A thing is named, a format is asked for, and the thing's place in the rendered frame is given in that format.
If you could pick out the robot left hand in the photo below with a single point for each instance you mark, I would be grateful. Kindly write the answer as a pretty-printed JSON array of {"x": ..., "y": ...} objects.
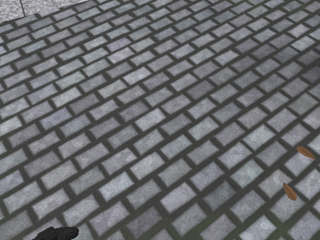
[{"x": 61, "y": 233}]

